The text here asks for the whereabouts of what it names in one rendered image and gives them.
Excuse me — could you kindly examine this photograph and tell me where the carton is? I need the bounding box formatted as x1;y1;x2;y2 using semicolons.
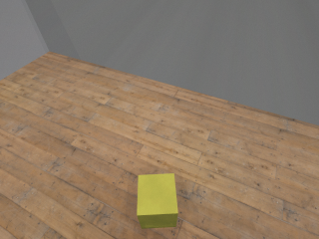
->
137;173;178;229

